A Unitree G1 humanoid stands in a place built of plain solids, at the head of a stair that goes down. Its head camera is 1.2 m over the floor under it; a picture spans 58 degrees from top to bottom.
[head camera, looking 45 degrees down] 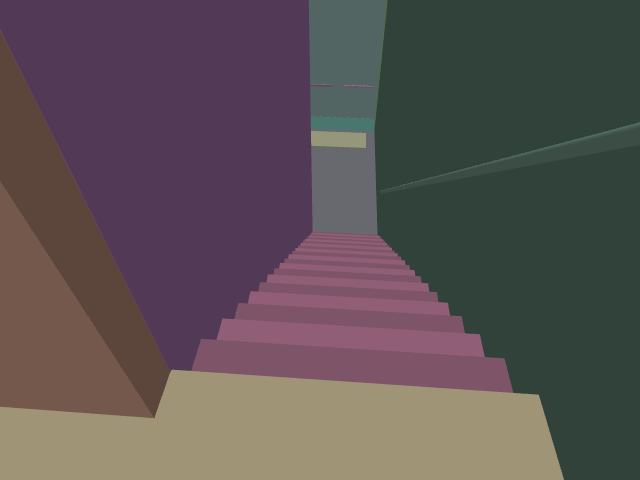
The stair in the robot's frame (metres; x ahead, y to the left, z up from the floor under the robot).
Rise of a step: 0.18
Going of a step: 0.21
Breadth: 1.08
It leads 4 degrees to the right of straight ahead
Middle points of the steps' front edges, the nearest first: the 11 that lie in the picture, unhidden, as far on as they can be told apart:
0.61 -0.09 0.00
0.82 -0.11 -0.17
1.04 -0.12 -0.34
1.25 -0.14 -0.52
1.46 -0.15 -0.70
1.68 -0.17 -0.88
1.89 -0.18 -1.06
2.10 -0.20 -1.24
2.32 -0.22 -1.41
2.53 -0.23 -1.59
2.74 -0.25 -1.77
